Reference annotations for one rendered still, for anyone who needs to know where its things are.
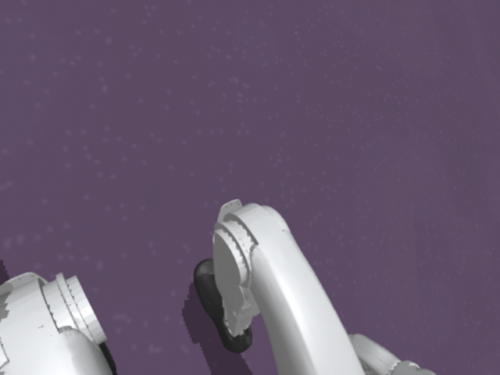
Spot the right robot arm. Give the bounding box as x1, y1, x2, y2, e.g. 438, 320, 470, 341
391, 360, 437, 375

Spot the right robot hand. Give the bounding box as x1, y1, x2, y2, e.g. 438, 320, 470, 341
348, 334, 402, 375

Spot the right robot foot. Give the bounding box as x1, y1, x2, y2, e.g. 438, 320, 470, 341
194, 259, 252, 353

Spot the left robot foot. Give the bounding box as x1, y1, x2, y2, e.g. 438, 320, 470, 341
99, 342, 116, 375

